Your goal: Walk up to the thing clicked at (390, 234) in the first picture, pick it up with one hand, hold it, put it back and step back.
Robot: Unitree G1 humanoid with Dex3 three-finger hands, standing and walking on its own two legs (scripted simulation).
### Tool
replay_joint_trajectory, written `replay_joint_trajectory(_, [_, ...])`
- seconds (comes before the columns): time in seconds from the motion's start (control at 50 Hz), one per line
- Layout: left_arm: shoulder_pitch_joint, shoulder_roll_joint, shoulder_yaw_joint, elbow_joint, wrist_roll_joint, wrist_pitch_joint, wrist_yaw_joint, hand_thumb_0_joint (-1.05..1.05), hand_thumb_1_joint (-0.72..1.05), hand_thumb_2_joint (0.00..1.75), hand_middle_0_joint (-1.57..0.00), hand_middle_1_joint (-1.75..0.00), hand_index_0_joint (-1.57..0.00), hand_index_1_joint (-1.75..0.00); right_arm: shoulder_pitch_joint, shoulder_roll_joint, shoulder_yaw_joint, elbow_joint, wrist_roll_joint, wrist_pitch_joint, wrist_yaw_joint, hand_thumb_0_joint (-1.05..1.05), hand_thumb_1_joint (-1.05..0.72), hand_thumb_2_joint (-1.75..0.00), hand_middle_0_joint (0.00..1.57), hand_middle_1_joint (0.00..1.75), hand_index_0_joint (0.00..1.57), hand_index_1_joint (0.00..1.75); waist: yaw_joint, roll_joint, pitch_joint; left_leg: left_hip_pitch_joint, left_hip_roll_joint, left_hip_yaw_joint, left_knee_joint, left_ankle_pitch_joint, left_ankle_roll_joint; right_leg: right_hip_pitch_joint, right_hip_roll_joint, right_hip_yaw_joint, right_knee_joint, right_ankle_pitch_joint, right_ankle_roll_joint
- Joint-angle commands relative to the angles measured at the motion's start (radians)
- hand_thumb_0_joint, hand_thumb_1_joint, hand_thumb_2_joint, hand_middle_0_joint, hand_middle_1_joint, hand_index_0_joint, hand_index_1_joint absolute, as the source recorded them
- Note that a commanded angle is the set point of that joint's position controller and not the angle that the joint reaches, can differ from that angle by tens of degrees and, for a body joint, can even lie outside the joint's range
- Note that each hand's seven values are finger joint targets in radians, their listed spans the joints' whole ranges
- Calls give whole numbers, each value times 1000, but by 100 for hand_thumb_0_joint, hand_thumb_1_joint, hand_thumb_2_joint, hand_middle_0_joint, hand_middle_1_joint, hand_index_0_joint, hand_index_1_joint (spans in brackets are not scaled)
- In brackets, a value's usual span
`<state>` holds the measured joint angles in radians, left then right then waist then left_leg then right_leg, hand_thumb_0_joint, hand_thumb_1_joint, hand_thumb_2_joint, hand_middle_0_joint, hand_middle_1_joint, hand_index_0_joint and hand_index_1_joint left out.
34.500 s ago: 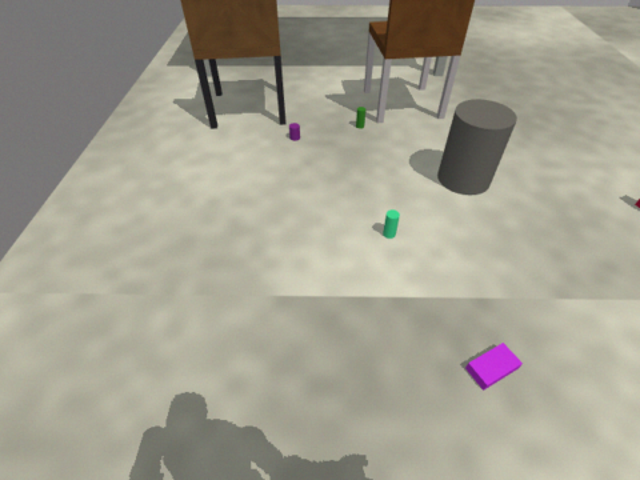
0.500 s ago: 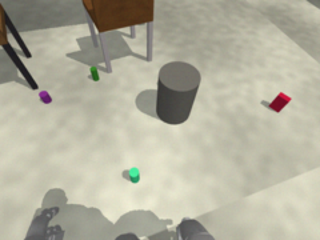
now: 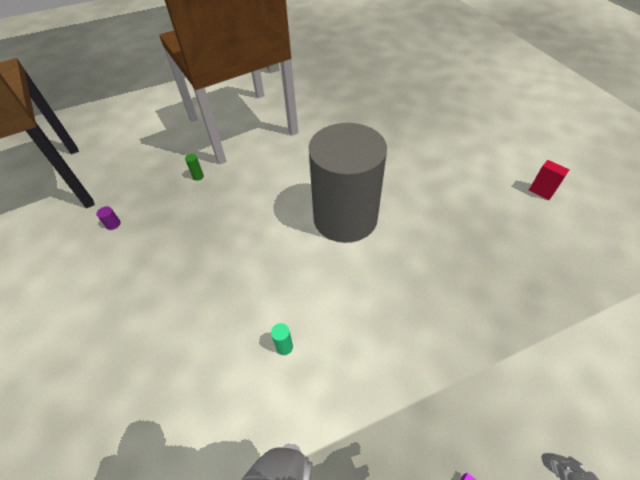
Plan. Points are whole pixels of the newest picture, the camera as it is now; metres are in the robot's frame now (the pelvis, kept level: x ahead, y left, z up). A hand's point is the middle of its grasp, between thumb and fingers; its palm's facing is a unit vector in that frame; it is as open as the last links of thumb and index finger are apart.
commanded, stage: step back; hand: left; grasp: from the side
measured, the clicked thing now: (282, 339) +0.58 +0.17 -0.70
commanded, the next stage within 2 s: none
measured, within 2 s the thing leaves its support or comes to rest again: neither
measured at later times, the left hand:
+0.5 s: hand out of the picture -0.04 +0.27 -0.15, palm faces -0.01 -0.93 -0.38, open 7.4 cm
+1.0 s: hand out of the picture -0.19 +0.25 -0.15, palm faces +0.06 -0.92 -0.38, open 7.4 cm
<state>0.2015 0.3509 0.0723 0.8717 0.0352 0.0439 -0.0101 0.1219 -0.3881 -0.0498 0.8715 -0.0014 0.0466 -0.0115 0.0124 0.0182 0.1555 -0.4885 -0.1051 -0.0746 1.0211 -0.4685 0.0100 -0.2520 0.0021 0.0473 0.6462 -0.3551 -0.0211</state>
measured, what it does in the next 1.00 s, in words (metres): walks backwards: left foot, then right foot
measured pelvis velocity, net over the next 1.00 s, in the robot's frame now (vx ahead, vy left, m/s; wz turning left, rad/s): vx -0.30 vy -0.03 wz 0.06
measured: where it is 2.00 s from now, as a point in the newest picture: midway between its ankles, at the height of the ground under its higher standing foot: outside the picture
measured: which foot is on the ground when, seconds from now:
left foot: up 0.00-0.18, down 0.20-0.58, up 0.60-0.84, down 0.86-1.00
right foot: down 0.00-0.20, up 0.22-0.54, down 0.56-0.88, up 0.90-1.00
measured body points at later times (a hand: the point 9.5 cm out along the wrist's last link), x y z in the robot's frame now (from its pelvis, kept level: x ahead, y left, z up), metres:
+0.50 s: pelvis -0.14 +0.00 +0.00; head -0.08 +0.01 +0.44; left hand -0.04 +0.32 -0.12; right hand -0.01 -0.31 -0.10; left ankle -0.07 +0.12 -0.73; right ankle -0.18 -0.16 -0.68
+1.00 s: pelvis -0.30 -0.03 +0.00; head -0.25 -0.01 +0.44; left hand -0.19 +0.29 -0.12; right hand -0.20 -0.33 -0.11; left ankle -0.26 +0.08 -0.73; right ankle -0.28 -0.17 -0.66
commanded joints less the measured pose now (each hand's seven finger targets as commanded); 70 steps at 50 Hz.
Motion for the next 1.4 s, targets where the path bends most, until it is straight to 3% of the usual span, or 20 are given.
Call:
replay_joint_trajectory(0.0, [-131, 246, 71, -161, 3, -36, 38, 0, 90, 90, -20, -30, -20, -30, 64, -185, -45, -70, 7, -37, -19, 0, -90, -90, 20, 30, 20, 30, -21, -156, -135, 34, -11, -46, 110, -22, -19, 17, -215, 155, -197, 525, -192])
replay_joint_trajectory(0.14, [-67, 257, 58, -178, -17, -3, 32, 0, 90, 90, -20, -30, -20, -30, 139, -154, -52, -58, -17, -57, -14, 0, -90, -90, 20, 30, 20, 30, -19, -154, -215, 233, 67, 95, -637, 297, -2, 154, -179, 102, 28, 544, -119])
replay_joint_trajectory(0.2, [-86, 217, 59, -199, -28, 7, 42, 0, 90, 90, -20, -30, -20, -30, 94, -369, -98, -101, -27, -66, -9, 0, -90, -90, 20, 30, 20, 30, -51, 197, -210, 273, 513, -451, -653, 751, 270, -182, 87, 79, 404, -314, 2])
replay_joint_trajectory(0.32, [1, 226, 77, -137, -24, 8, 36, 0, 90, 90, -20, -30, -20, -30, 5, -235, -66, -116, -30, -63, -30, 0, -90, -90, 20, 30, 20, 30, 2, 105, -164, 298, 370, -196, -571, 699, 236, -244, 89, 138, 648, -160, 25])
replay_joint_trajectory(0.5, [74, 196, 75, -100, -19, -13, 12, 0, 90, 90, -20, -30, -20, -30, 12, -279, -76, -153, -27, -36, -24, 0, -90, -90, 20, 30, 20, 30, -4, 173, -265, 279, 318, -115, -474, 529, 181, 25, 22, -37, -83, -1, 11])
replay_joint_trajectory(0.54, [132, 238, 86, -72, 3, -22, 12, 0, 90, 90, -20, -30, -20, -30, 3, -237, -63, -162, -11, -24, -19, 0, -90, -90, 20, 30, 20, 30, 16, 96, -240, 58, 244, -77, -383, 314, 87, 161, -23, 43, -197, 83, -32])
replay_joint_trajectory(0.58, [38, 425, 124, -139, 8, -22, 14, 0, 90, 90, -20, -30, -20, -30, -42, -189, -59, -189, -8, -24, -40, 0, -90, -90, 20, 30, 20, 30, 70, -313, -156, -77, 13, -41, 60, -160, -14, -97, -432, 547, -334, 121, -289])
replay_joint_trajectory(0.6, [-22, 383, 109, -156, 2, -29, 21, 0, 90, 90, -20, -30, -20, -30, -43, -218, -68, -172, -4, -23, -39, 0, -90, -90, 20, 30, 20, 30, 36, -239, -97, -23, 40, -110, 173, -123, -16, -202, -426, 512, -345, 145, -297])
replay_joint_trajectory(0.66, [-146, 290, 84, -170, 9, -30, 34, 0, 90, 90, -20, -30, -20, -30, 60, -195, -53, -116, 6, -33, -29, 0, -90, -90, 20, 30, 20, 30, -38, -182, -90, 20, -7, -59, 205, -8, -14, -156, -227, 179, -191, 383, -192])
replay_joint_trajectory(0.76, [-45, 275, 72, -173, 9, -20, 46, 0, 90, 90, -20, -30, -20, -30, 60, -173, -45, -123, -13, -43, -22, 0, -90, -90, 20, 30, 20, 30, 21, -233, -162, 32, 68, 23, -221, -45, -11, 121, -235, 175, -103, 523, -171])
replay_joint_trajectory(0.82, [-65, 259, 55, -186, -15, 3, 38, 0, 90, 90, -20, -30, -20, -30, 150, -165, -54, -72, -21, -53, -19, 0, -90, -90, 20, 30, 20, 30, -17, -168, -216, 233, 66, 92, -622, 277, 6, 93, -183, 123, 58, 466, -114])
replay_joint_trajectory(0.86, [-20, 178, 33, -200, -27, 7, 34, 0, 90, 90, -20, -30, -20, -30, 74, -321, -87, -104, -36, -59, -17, 0, -90, -90, 20, 30, 20, 30, 23, 164, -208, 362, 413, -386, -652, 548, 175, -246, 39, -9, 286, -86, -9])
replay_joint_trajectory(0.88, [-93, 236, 57, -196, -21, 10, 52, 0, 90, 90, -20, -30, -20, -30, 98, -386, -100, -115, -33, -59, -13, 0, -90, -90, 20, 30, 20, 30, -51, 189, -206, 211, 531, -506, -666, 611, 301, -192, 53, 83, 467, -326, -1])
replay_joint_trajectory(1.0, [26, 228, 71, -112, -22, 20, 32, 0, 90, 90, -20, -30, -20, -30, -22, -239, -62, -123, -38, -55, -29, 0, -90, -90, 20, 30, 20, 30, 22, 89, -145, 177, 356, -186, -625, 466, 230, -194, 83, 123, 650, -143, 23])
replay_joint_trajectory(1.18, [148, 210, 67, -26, -8, -8, 14, 0, 90, 90, -20, -30, -20, -30, 11, -271, -65, -130, -28, -10, -16, 0, -90, -90, 20, 30, 20, 30, 22, 174, -263, 179, 286, -92, -511, 325, 129, 124, 28, -89, -205, 16, -17])
replay_joint_trajectory(1.2, [153, 250, 81, -33, 7, -12, 16, 0, 90, 90, -20, -30, -20, -30, 16, -215, -49, -137, -23, -10, -12, 0, -90, -90, 20, 30, 20, 30, 22, 69, -218, 36, 219, -58, -411, 202, 72, 157, -41, 54, -224, -6, -40])
replay_joint_trajectory(1.22, [126, 360, 104, -65, 17, -10, 16, 0, 90, 90, -20, -30, -20, -30, -31, -144, -32, -179, -13, -21, -19, 0, -90, -90, 20, 30, 20, 30, 49, -243, -152, -159, 23, 11, -215, -23, 4, 81, -270, 372, -306, -25, -136])
replay_joint_trajectory(1.24, [49, 437, 117, -102, 17, -7, 22, 0, 90, 90, -20, -30, -20, -30, -71, -181, -56, -178, -20, -17, -37, 0, -90, -90, 20, 30, 20, 30, 86, -289, -91, -86, 35, -53, 14, -151, -31, -191, -456, 541, -386, -22, -284])
replay_joint_trajectory(1.3, [-130, 298, 71, -131, 13, -33, 35, 0, 90, 90, -20, -30, -20, -30, 32, -195, -52, -103, -7, -18, -30, 0, -90, -90, 20, 30, 20, 30, -41, -113, -56, -26, -5, -87, 180, 9, -16, -188, -261, 182, -238, 267, -183])
replay_joint_trajectory(1.38, [-16, 290, 76, -111, 21, -53, 34, 0, 90, 90, -20, -30, -20, -30, 40, -195, -49, -85, -18, -32, -12, 0, -90, -90, 20, 30, 20, 30, 39, -164, -137, -63, 40, -11, 9, 2, -33, 74, -225, 169, -202, 111, -164])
